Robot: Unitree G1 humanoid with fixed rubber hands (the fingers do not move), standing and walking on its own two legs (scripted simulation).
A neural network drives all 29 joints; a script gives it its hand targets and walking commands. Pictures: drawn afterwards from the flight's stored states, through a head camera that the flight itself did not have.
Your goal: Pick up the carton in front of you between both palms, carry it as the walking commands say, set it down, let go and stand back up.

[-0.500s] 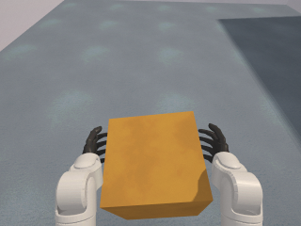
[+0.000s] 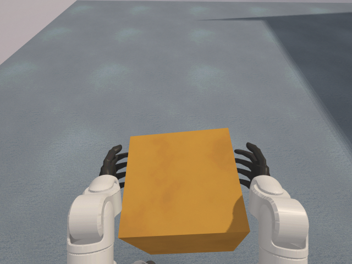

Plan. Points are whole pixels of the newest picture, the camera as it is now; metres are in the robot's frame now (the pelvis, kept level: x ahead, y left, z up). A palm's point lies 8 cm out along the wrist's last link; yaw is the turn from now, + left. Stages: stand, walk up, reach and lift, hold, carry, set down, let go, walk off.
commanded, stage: carry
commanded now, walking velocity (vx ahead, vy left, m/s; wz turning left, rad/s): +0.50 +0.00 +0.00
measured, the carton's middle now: (185, 197) +0.27 -0.01 +0.01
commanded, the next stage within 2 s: none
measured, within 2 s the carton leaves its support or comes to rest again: neither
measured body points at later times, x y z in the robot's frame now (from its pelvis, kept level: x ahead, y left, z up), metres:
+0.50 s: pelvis +0.33 +0.01 +0.00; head +0.33 +0.01 +0.45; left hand +0.60 +0.16 +0.09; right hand +0.60 -0.14 +0.10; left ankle +0.18 +0.10 -0.74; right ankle +0.48 -0.11 -0.71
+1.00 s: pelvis +0.67 +0.00 +0.00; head +0.67 -0.01 +0.45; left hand +0.94 +0.14 +0.10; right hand +0.94 -0.16 +0.09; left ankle +0.82 +0.12 -0.71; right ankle +0.51 -0.10 -0.74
